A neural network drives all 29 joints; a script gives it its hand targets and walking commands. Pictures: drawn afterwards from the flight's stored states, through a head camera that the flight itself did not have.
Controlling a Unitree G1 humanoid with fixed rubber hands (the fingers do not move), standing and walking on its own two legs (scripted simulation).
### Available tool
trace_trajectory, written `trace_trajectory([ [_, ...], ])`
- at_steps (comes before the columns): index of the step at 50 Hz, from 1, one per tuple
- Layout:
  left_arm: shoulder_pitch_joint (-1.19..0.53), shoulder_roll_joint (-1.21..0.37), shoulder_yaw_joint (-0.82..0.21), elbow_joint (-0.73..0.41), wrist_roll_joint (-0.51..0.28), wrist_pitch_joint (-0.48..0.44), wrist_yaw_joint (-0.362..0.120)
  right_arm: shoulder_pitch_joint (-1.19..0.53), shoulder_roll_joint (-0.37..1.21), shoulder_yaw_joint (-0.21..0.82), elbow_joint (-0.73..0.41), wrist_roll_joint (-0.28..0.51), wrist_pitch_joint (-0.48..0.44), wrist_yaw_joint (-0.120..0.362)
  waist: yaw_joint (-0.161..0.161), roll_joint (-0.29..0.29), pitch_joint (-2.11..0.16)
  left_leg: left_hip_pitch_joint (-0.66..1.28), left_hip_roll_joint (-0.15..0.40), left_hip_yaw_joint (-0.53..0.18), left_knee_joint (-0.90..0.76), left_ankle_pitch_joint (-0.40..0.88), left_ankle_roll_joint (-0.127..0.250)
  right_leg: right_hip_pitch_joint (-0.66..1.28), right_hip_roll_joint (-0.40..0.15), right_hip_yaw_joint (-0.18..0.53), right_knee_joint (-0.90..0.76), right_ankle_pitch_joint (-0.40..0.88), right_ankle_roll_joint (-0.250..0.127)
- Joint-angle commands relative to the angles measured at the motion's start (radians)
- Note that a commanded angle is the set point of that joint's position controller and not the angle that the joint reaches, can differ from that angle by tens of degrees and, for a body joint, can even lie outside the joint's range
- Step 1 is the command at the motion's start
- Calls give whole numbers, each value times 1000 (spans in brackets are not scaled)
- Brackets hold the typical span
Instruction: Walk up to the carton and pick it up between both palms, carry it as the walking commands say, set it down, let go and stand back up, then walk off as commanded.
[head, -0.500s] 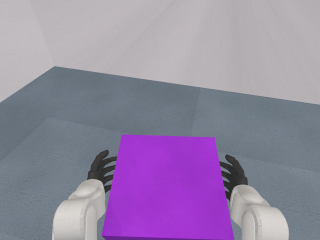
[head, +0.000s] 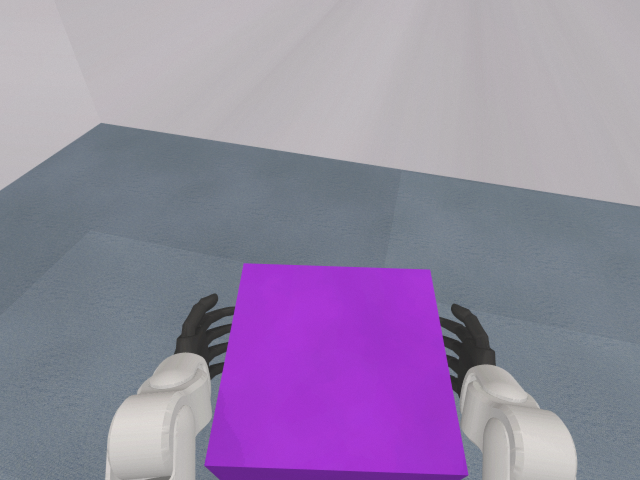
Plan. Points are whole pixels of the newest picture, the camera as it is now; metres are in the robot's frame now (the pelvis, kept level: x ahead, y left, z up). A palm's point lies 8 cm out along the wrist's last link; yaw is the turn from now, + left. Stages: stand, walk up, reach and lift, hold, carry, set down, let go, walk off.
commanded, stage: carry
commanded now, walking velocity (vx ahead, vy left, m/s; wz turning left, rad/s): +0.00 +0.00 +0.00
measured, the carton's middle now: (331, 394) +0.24 +0.00 +0.02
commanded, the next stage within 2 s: none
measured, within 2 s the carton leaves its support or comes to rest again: neither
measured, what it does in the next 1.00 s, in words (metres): stands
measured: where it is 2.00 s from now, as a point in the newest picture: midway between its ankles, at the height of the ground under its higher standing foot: outside the picture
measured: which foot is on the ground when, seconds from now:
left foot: down 0.00-1.00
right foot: down 0.00-1.00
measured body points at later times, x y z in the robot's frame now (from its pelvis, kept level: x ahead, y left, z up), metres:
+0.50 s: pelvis -0.03 +0.00 +0.00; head -0.06 +0.01 +0.45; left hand +0.22 +0.16 +0.09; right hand +0.22 -0.15 +0.09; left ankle -0.02 +0.09 -0.73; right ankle -0.03 -0.11 -0.73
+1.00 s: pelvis -0.04 +0.00 +0.00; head -0.06 +0.00 +0.45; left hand +0.21 +0.15 +0.09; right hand +0.21 -0.15 +0.09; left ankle -0.02 +0.09 -0.73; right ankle -0.03 -0.11 -0.73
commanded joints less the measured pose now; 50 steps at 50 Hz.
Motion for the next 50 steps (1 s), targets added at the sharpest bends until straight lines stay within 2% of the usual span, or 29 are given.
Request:
trace_trajectory([
  [1, -388, -746, -614, -107, -265, -7, -117, -408, 738, 602, -130, 264, -25, 110, -2, 21, -189, 81, 144, -142, -70, 531, 12, 89, -91, 116, -52, 290, 4],
  [9, -394, -726, -597, -92, -253, 1, -110, -419, 721, 590, -118, 257, -16, 104, -1, 19, -149, 52, 139, -149, -113, 405, 17, 72, -88, 117, -87, 193, 0],
  [18, -405, -720, -593, -93, -251, 6, -106, -428, 722, 587, -118, 253, -10, 99, -1, 14, -133, 41, 132, -146, -138, 317, 20, 65, -92, 117, -115, 146, -1],
  [31, -415, -712, -580, -68, -240, -7, -107, -437, 718, 574, -95, 240, -20, 100, -2, 10, -131, 37, 126, -141, -152, 269, 19, 66, -92, 115, -134, 136, -8],
  [46, -445, -720, -554, 18, -215, -74, -123, -467, 718, 540, -6, 210, -85, 120, -1, 8, -146, 37, 122, -131, -149, 257, 15, 75, -88, 112, -142, 161, -18],
  [48, -441, -794, -631, -111, -273, -58, -121, -465, 796, 625, -136, 264, -67, 119, 1, 9, -139, 13, 122, -132, -130, 283, 17, 87, -97, 99, -129, 158, -7],
  [50, -386, -767, -624, -115, -266, -31, -113, -426, 779, 630, -148, 265, -39, 114, 3, 17, -157, -6, 116, -135, -70, 347, 26, 95, -108, 86, -80, 188, -5],
])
